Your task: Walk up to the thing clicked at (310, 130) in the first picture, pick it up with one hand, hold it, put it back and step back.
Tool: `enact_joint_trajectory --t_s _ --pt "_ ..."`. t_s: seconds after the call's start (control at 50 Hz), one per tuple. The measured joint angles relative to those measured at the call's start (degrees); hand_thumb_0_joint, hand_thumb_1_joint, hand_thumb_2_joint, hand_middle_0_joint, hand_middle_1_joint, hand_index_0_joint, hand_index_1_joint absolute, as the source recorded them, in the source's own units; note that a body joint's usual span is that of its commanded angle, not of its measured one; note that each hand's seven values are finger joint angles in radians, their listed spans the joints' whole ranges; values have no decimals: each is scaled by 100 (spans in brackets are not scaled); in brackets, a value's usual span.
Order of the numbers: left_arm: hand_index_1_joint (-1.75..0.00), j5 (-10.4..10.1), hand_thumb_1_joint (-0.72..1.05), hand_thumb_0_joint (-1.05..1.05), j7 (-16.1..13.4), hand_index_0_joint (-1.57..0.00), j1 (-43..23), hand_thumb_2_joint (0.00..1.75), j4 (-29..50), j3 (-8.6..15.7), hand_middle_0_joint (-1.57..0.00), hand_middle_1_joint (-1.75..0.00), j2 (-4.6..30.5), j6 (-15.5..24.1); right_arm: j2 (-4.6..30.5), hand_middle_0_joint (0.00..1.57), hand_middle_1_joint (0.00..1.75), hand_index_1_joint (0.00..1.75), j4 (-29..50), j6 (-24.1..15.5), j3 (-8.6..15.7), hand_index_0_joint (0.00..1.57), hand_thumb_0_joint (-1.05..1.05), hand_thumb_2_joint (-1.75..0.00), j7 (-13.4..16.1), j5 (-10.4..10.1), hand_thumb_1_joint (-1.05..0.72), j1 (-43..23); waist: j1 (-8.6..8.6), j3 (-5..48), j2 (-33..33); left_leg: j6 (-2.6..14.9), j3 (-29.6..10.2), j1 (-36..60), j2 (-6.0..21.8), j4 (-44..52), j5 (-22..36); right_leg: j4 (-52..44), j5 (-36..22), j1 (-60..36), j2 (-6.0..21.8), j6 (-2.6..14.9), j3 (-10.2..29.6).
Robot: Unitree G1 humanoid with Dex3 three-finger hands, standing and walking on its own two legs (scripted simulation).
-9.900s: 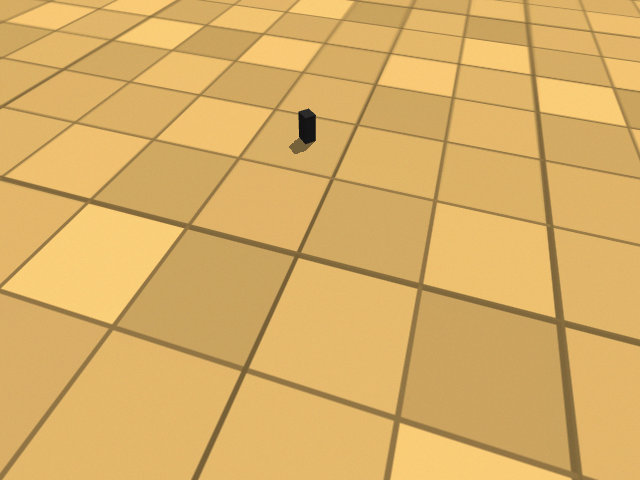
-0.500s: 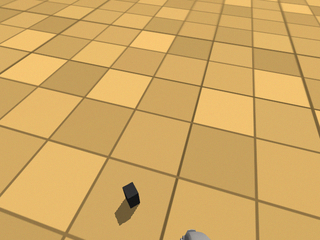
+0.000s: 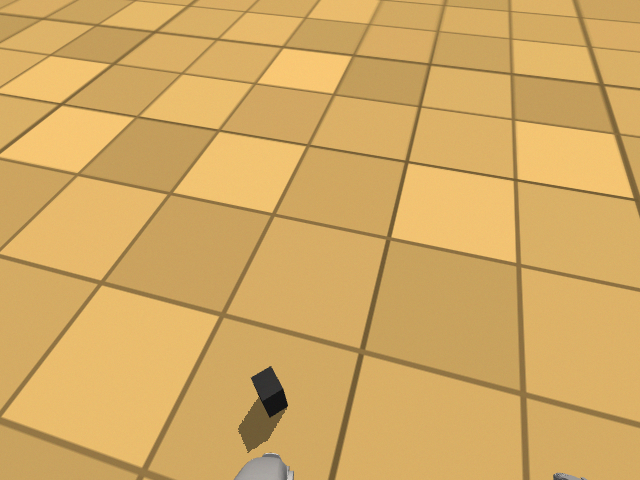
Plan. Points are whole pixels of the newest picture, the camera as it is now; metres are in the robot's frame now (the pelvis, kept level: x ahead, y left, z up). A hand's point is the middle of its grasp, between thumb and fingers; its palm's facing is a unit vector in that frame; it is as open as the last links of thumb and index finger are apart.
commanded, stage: walk up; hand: left
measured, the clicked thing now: (270, 392) +0.45 +0.20 -0.69
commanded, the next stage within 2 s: none
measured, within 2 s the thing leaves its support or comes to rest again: neither
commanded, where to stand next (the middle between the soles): +0.07 +0.00 m, yaw +0 degrees
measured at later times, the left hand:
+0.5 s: hand out of the picture -0.01 +0.28 -0.16, palm faces -0.04 -0.92 -0.39, open 7.4 cm
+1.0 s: hand out of the picture +0.11 +0.26 -0.15, palm faces +0.00 -0.91 -0.42, open 7.4 cm
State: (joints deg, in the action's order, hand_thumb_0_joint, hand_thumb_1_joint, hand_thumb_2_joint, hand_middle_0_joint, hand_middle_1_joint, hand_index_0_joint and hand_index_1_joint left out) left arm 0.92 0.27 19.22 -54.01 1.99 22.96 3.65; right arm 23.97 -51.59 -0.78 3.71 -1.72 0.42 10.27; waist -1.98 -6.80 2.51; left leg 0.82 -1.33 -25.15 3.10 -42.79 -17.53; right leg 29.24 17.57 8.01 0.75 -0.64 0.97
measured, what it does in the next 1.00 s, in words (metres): steps on the spot: left foot, then right foot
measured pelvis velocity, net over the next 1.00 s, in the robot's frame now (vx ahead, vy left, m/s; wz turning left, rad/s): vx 0.01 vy -0.01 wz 0.01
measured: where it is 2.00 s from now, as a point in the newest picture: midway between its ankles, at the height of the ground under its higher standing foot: outside the picture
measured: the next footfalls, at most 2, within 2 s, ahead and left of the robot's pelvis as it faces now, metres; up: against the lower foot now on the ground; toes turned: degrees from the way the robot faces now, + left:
left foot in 0.06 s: +0.15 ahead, +0.14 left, +0.00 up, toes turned +1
right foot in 0.38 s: +0.00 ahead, -0.11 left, +0.00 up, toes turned -4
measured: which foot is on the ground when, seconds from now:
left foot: up 0.00-0.04, down 0.06-0.42, up 0.44-0.66, down 0.68-1.00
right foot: down 0.00-0.10, up 0.12-0.36, down 0.38-0.70, up 0.72-1.00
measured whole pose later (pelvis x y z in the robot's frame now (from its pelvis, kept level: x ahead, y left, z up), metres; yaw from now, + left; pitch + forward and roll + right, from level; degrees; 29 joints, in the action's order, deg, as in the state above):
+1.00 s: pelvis +0.01 -0.01 -0.01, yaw +0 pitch -4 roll +0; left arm -1.8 -2.2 10.2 -52.7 2.4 23.3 2.2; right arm 22.0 -49.5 2.4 2.6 -1.0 0.9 10.7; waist 2.5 -8.4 -0.3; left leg 1.2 0.2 -13.0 -0.6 -36.6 -19.3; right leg 37.1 11.1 22.5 3.4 -1.1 -1.7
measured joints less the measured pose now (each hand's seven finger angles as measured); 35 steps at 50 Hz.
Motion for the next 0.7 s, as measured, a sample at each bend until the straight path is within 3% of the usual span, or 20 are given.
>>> enact_joint_trajectory --t_s 0.06,0.1,0.16,0.22,0.34,0.4,0.42,0.46,0.5,0.56,0.62,0.66,0.7 --pt "-30 -73 90 1 -31 -20 -135 90 75 -18 -20 -30 87 -159 -81 20 30 30 -55 -72 -18 20 1 -90 58 -42 -90 -100 8 -29 -36 -34 88 379 -57 838 965 663 423 191 66 -112 -5" --pt "-30 -138 90 1 -77 -20 -364 90 77 8 -20 -30 158 -287 -263 20 30 30 -140 -113 -37 20 1 -90 131 -11 -90 -213 -6 -150 -325 -77 230 422 -255 745 777 1263 686 404 255 -46 166" --pt "-30 -179 90 1 -128 -20 -627 90 88 -15 -20 -30 142 -429 -465 21 30 30 -153 -102 -172 20 1 -90 145 5 -90 -337 7 -219 -437 -15 293 335 -205 579 702 2051 1203 796 34 137 387" --pt "-30 -152 90 1 -54 -20 -761 90 29 0 -20 -30 164 -489 -614 21 30 30 -131 -68 -261 20 1 -90 147 48 -90 -416 64 -181 -551 5 342 309 -135 724 807 2381 1242 1069 -59 229 379" --pt "-30 -30 90 1 113 -20 -647 90 -101 123 -20 -30 93 -522 -413 21 30 30 -67 7 -168 20 1 -90 135 139 -90 -402 141 -13 -488 1 424 84 1 748 892 1734 1221 941 19 215 -28" --pt "-30 51 90 1 146 -20 -487 90 -195 220 -20 -30 10 -509 -186 21 30 30 -75 98 -64 20 1 -90 170 133 -90 -338 149 35 -277 -58 356 -57 122 605 818 1102 603 676 -89 201 -213" --pt "-30 103 90 1 151 -20 -422 90 -214 243 -20 -30 -34 -504 -120 21 30 30 -104 137 -26 20 1 -90 199 118 -90 -280 167 35 -160 -52 248 -97 159 471 522 1003 498 601 -151 183 -298" --pt "-30 193 90 1 166 -20 -226 90 -191 256 -20 -30 -29 -522 -110 21 30 30 -230 199 19 20 1 -90 265 77 -90 -93 46 179 -244 -64 62 -228 -83 -64 -274 945 514 601 -77 245 -255" --pt "-30 216 90 1 148 -20 -101 90 -209 250 -20 -30 -36 -547 -85 21 30 30 -361 190 29 20 1 -90 269 16 -90 54 -115 236 -359 -45 -13 -168 -305 -534 -405 801 450 543 14 271 -118" --pt "-30 196 90 1 93 -20 -25 90 -239 215 -20 -30 -143 -465 9 21 30 30 -444 115 9 20 1 -90 276 -35 -90 235 -63 282 -230 -15 -143 47 -408 -653 -503 443 266 403 0 179 -218" --pt "-30 160 90 1 115 -20 -27 90 -100 180 -20 -30 -131 -372 -29 20 30 30 -470 45 -68 20 1 -90 240 -31 -90 339 -35 227 -221 -9 82 443 -387 -132 -642 348 259 349 -7 177 -325" --pt "-30 97 90 1 122 -20 -87 90 18 161 -20 -30 -82 -337 -96 20 30 30 -460 -17 -108 20 1 -90 205 -14 -90 364 -11 154 -255 38 218 749 -414 499 -499 443 340 354 12 158 -426" --pt "-30 17 90 1 113 -20 -185 90 78 141 -20 -30 29 -346 -261 20 30 30 -452 -100 -119 20 1 -90 196 13 -90 294 -3 11 -508 145 335 1021 -581 1015 186 798 511 425 181 143 -386"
